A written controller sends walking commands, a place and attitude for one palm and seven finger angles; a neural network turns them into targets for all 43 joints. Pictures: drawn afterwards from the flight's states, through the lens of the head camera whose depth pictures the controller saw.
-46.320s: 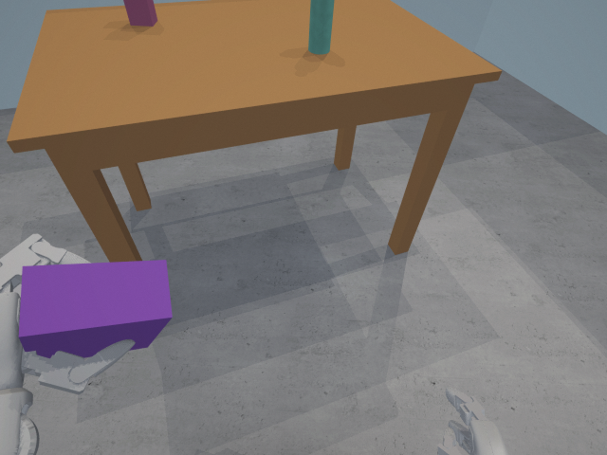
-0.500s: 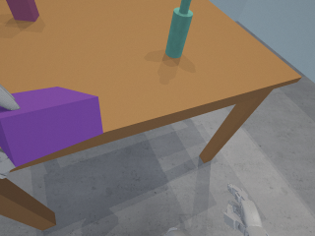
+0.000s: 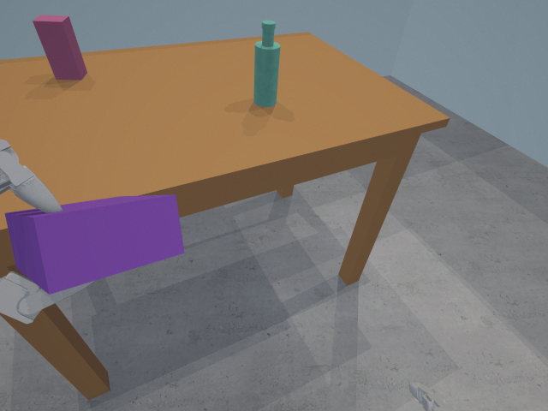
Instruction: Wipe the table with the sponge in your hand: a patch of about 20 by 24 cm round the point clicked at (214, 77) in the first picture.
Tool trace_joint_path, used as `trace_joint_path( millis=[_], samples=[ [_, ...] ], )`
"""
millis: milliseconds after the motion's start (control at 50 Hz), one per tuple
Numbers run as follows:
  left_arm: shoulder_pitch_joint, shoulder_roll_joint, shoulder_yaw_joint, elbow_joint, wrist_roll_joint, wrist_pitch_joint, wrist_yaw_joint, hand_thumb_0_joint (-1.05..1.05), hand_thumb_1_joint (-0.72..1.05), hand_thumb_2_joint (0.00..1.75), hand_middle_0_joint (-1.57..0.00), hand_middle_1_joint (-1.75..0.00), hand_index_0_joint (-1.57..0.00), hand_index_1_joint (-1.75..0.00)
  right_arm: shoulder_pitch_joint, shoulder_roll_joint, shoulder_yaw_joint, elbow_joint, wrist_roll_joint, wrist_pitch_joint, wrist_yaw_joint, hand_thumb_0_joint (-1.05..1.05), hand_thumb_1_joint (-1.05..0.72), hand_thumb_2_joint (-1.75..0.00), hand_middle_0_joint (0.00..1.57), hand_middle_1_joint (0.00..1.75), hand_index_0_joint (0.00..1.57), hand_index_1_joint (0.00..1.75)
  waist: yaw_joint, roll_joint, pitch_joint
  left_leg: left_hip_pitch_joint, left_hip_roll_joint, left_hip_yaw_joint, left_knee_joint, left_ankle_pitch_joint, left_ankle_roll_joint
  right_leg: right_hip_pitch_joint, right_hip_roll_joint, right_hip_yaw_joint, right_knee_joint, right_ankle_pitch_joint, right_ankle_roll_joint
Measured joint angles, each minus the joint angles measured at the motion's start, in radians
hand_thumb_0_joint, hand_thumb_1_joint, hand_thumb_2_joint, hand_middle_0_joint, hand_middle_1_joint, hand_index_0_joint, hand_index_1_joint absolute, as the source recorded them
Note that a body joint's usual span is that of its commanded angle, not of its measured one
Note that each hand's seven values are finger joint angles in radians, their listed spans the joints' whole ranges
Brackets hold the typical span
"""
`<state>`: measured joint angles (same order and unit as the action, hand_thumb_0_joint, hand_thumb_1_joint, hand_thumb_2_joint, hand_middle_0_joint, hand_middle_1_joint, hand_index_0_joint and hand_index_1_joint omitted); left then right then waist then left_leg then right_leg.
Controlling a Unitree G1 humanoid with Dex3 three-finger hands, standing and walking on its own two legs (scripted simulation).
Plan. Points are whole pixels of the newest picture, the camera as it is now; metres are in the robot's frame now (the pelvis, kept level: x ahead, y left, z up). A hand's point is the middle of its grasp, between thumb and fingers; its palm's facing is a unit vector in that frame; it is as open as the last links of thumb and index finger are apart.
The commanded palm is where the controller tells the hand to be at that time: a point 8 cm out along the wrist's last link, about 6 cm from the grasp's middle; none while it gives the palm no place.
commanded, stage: stop stepping back and stand still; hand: left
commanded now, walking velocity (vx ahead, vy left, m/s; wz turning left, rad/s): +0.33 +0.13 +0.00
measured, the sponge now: (112, 228) +0.24 +0.18 +0.22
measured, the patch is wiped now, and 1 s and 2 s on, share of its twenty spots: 1.00 1.00 1.00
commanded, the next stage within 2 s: stand and wait in 1.68 s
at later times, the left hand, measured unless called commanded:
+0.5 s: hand (7, 287) +0.15 +0.21 +0.26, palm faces +0.50 -0.76 -0.41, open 9.4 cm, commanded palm +0.08 +0.26 +0.28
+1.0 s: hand (45, 254) +0.19 +0.21 +0.25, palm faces +0.47 -0.78 -0.40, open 9.4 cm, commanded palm +0.13 +0.27 +0.28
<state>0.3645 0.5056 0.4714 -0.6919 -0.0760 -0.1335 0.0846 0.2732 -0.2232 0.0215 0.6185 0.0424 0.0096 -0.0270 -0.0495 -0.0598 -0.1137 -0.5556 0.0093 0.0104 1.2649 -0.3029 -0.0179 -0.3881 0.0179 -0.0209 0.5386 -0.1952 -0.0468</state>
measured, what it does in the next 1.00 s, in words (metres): steps on the spot: left foot, then left foot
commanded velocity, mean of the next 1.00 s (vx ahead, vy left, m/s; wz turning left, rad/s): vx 0.10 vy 0.04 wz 0.00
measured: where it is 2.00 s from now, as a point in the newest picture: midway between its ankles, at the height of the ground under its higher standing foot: outside the picture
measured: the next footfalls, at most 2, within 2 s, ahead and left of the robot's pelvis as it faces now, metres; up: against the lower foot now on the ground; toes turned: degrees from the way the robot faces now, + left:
left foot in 0.10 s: -0.12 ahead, +0.15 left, +0.00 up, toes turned +6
left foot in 0.62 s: +0.00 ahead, +0.12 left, +0.00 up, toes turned +4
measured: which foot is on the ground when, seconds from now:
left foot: up 0.00-0.08, down 0.10-0.34, up 0.36-0.60, down 0.62-1.00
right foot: down 0.00-1.00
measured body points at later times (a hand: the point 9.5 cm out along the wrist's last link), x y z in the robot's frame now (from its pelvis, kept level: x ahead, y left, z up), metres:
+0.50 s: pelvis -0.06 -0.03 -0.01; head -0.07 -0.05 +0.44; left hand +0.12 +0.25 +0.28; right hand +0.09 -0.24 -0.12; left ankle -0.09 +0.11 -0.68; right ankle +0.00 -0.08 -0.73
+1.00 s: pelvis -0.02 -0.02 +0.00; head +0.00 -0.02 +0.45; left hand +0.16 +0.25 +0.27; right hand +0.17 -0.25 -0.08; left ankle -0.04 +0.11 -0.73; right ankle +0.01 -0.08 -0.73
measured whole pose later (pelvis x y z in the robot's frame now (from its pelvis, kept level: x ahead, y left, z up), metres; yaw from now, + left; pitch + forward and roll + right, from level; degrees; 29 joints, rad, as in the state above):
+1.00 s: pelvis -0.02 -0.02 +0.00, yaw +3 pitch +1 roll +0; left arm 0.36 0.43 0.43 -0.68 -0.05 -0.14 0.14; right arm 0.19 -0.22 0.02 0.59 0.02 -0.04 -0.02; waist -0.02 0.00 0.00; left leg -0.24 0.03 0.00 0.53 -0.32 -0.03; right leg -0.29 0.07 -0.08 0.51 -0.24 -0.08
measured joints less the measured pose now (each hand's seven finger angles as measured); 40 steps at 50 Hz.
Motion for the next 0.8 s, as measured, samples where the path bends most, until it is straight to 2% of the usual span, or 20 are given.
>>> trace_joint_path(
  millis=[40,100,120,140,180,240,280,320,340,360,420,460,500,560,620,660,700,740,780,800],
  samples=[
    [-0.038,0.018,0.007,0.019,0.004,0.0,0.003,-0.01,-0.58,1.01,-0.81,-1.48,-0.92,-1.46,0.015,-0.017,-0.012,0.004,-0.001,-0.009,-0.004,0.01,-0.91,-0.89,0.2,0.3,0.2,0.3,-0.001,-0.011,-0.022,0.092,0.02,0.007,-0.163,-0.051,0.026,-0.056,-0.012,-0.015,0.008,0.018,-0.001],
    [-0.098,0.029,0.029,0.034,0.007,0.008,0.019,-0.01,-0.58,1.01,-0.81,-1.48,-0.92,-1.46,0.025,-0.053,-0.03,-0.004,0.005,-0.036,-0.014,0.01,-0.91,-0.89,0.2,0.3,0.2,0.3,-0.001,0.001,-0.032,0.279,0.045,0.013,-0.537,-0.119,0.068,-0.15,-0.022,-0.039,0.062,0.027,0.003],
    [-0.112,0.032,0.041,0.031,0.006,0.009,0.027,-0.01,-0.58,1.01,-0.81,-1.48,-0.92,-1.46,0.024,-0.066,-0.036,-0.015,0.005,-0.048,-0.02,0.01,-0.91,-0.89,0.2,0.3,0.2,0.3,-0.005,0.012,-0.026,0.344,0.054,0.024,-0.674,-0.196,0.055,-0.186,-0.026,-0.05,0.105,0.016,0.006],
    [-0.116,0.041,0.057,0.035,0.005,0.008,0.033,-0.01,-0.58,1.01,-0.81,-1.48,-0.92,-1.47,0.012,-0.05,-0.041,-0.005,0.003,-0.057,-0.026,0.01,-0.91,-0.89,0.2,0.3,0.2,0.3,-0.004,-0.025,-0.013,0.368,0.028,0.047,-0.72,-0.235,0.022,-0.217,-0.048,-0.023,0.169,-0.026,0.012],
    [-0.089,0.021,0.081,0.044,0.01,0.006,0.041,-0.01,-0.58,1.01,-0.81,-1.48,-0.92,-1.47,0.009,-0.015,-0.037,0.006,0.005,-0.078,-0.029,0.01,-0.91,-0.89,0.19,0.3,0.2,0.3,0.028,-0.072,0.0,0.415,-0.006,0.099,-0.739,-0.169,-0.017,-0.242,-0.042,0.01,0.352,-0.172,0.025],
    [-0.081,-0.033,0.054,0.078,0.019,-0.006,0.037,-0.01,-0.58,1.01,-0.81,-1.48,-0.92,-1.47,0.058,0.015,-0.028,0.022,0.008,-0.14,-0.02,0.01,-0.91,-0.89,0.19,0.3,0.2,0.3,0.019,-0.025,-0.059,0.431,0.009,0.093,-0.743,-0.138,-0.022,-0.248,-0.008,-0.006,0.565,-0.274,0.032],
    [-0.133,-0.057,0.012,0.117,0.017,-0.014,0.03,-0.01,-0.58,1.01,-0.81,-1.48,-0.92,-1.47,0.086,0.029,-0.013,0.046,0.014,-0.154,-0.009,0.01,-0.91,-0.89,0.19,0.3,0.2,0.3,0.023,0.008,-0.074,0.434,0.024,0.062,-0.748,-0.136,-0.029,-0.197,-0.009,-0.014,0.495,-0.259,0.03],
    [-0.184,-0.06,-0.002,0.143,0.016,-0.001,0.03,-0.01,-0.58,1.01,-0.81,-1.48,-0.92,-1.47,0.096,0.033,0.008,0.043,0.009,-0.14,-0.005,0.01,-0.91,-0.89,0.2,0.3,0.2,0.3,0.031,0.045,-0.052,0.423,0.047,0.035,-0.699,-0.158,-0.03,-0.095,-0.01,-0.03,0.276,-0.19,0.031],
    [-0.214,-0.049,0.0,0.152,0.017,0.007,0.03,-0.01,-0.58,1.01,-0.81,-1.48,-0.92,-1.47,0.093,0.033,0.018,0.032,0.005,-0.13,-0.004,0.01,-0.91,-0.89,0.2,0.3,0.2,0.3,0.033,0.063,-0.027,0.398,0.061,0.024,-0.628,-0.189,-0.012,-0.046,-0.007,-0.043,0.17,-0.113,0.021],
    [-0.242,-0.046,-0.003,0.163,0.019,0.011,0.027,-0.01,-0.58,1.01,-0.81,-1.48,-0.92,-1.47,0.074,0.029,0.021,0.035,0.004,-0.115,-0.003,0.01,-0.91,-0.89,0.2,0.3,0.2,0.3,0.034,0.092,0.003,0.351,0.082,0.007,-0.515,-0.219,0.017,-0.04,0.01,-0.067,0.166,-0.078,-0.003],
    [-0.257,-0.053,-0.016,0.184,0.019,0.009,0.007,-0.01,-0.57,1.0,-0.81,-1.48,-0.92,-1.47,0.0,0.025,0.019,0.072,0.001,-0.055,0.005,0.01,-0.91,-0.89,0.2,0.3,0.2,0.3,0.027,0.121,0.058,0.179,0.046,-0.052,-0.175,-0.169,0.048,-0.03,0.028,-0.1,0.161,-0.083,-0.049],
    [-0.183,-0.058,0.003,0.16,0.008,0.002,0.004,-0.01,-0.57,1.0,-0.81,-1.48,-0.92,-1.47,-0.031,0.025,0.013,0.062,-0.003,-0.028,0.013,0.01,-0.91,-0.89,0.2,0.3,0.2,0.3,0.025,0.112,0.065,0.111,0.027,-0.031,-0.13,-0.115,0.051,-0.019,0.034,-0.082,0.109,-0.056,-0.056],
    [-0.088,-0.058,0.022,0.113,-0.002,-0.001,0.006,-0.01,-0.57,1.0,-0.81,-1.48,-0.92,-1.47,-0.043,0.028,0.01,0.034,-0.009,-0.016,0.013,0.01,-0.91,-0.89,0.2,0.3,0.2,0.3,0.02,0.09,0.066,0.093,0.021,0.003,-0.22,-0.075,0.053,-0.006,0.03,-0.061,0.057,-0.025,-0.056],
    [0.014,-0.046,0.021,0.039,-0.004,-0.005,0.02,-0.01,-0.57,1.0,-0.81,-1.48,-0.92,-1.47,-0.038,0.026,0.01,0.0,-0.019,-0.022,-0.003,0.01,-0.91,-0.89,0.2,0.3,0.2,0.3,0.027,0.045,0.058,0.157,0.023,0.057,-0.474,-0.059,0.062,0.011,0.009,-0.057,0.016,-0.023,-0.048],
    [0.028,-0.045,-0.005,-0.012,0.005,-0.013,0.043,-0.01,-0.58,1.01,-0.81,-1.48,-0.92,-1.47,-0.03,-0.003,0.004,-0.021,-0.03,-0.049,-0.022,0.01,-0.91,-0.89,0.2,0.3,0.2,0.3,0.038,0.047,0.046,0.252,0.029,0.049,-0.694,-0.096,0.078,0.013,0.017,-0.078,0.029,-0.076,-0.036],
    [-0.018,-0.047,-0.018,-0.006,0.014,-0.02,0.056,-0.01,-0.58,1.01,-0.82,-1.48,-0.92,-1.47,-0.042,-0.019,-0.006,-0.019,-0.031,-0.06,-0.028,0.01,-0.91,-0.89,0.2,0.3,0.2,0.3,0.044,0.049,0.056,0.26,0.033,0.039,-0.709,-0.001,0.046,0.015,0.021,-0.077,0.061,-0.115,-0.005],
    [-0.08,-0.048,-0.02,0.033,0.023,-0.014,0.068,-0.01,-0.58,1.01,-0.82,-1.48,-0.92,-1.47,-0.047,-0.027,-0.013,-0.017,-0.021,-0.061,-0.029,0.01,-0.91,-0.89,0.2,0.3,0.2,0.3,0.053,0.051,0.058,0.27,0.032,0.034,-0.694,0.018,0.019,0.028,0.023,-0.07,0.073,-0.116,0.024],
    [-0.134,-0.05,-0.012,0.092,0.026,-0.006,0.077,-0.01,-0.58,1.01,-0.82,-1.48,-0.92,-1.47,-0.05,-0.029,-0.015,-0.018,-0.014,-0.056,-0.027,0.01,-0.91,-0.89,0.2,0.3,0.2,0.3,0.05,0.059,0.053,0.277,0.032,0.024,-0.677,0.0,0.004,0.051,0.028,-0.073,0.053,-0.051,0.007],
    [-0.168,-0.064,-0.003,0.146,0.028,0.001,0.079,-0.01,-0.58,1.01,-0.82,-1.48,-0.92,-1.47,-0.058,-0.032,-0.017,-0.018,-0.01,-0.05,-0.02,0.01,-0.91,-0.89,0.2,0.3,0.2,0.3,0.045,0.08,0.051,0.27,0.038,0.008,-0.647,-0.024,0.016,0.065,0.04,-0.085,0.044,-0.053,-0.046],
    [-0.176,-0.073,-0.002,0.165,0.028,0.005,0.078,-0.01,-0.58,1.01,-0.81,-1.48,-0.92,-1.47,-0.066,-0.032,-0.018,-0.015,-0.007,-0.046,-0.014,0.01,-0.91,-0.89,0.2,0.3,0.2,0.3,0.042,0.089,0.052,0.261,0.039,-0.001,-0.625,-0.025,0.026,0.07,0.046,-0.089,0.038,-0.06,-0.058]
  ],
)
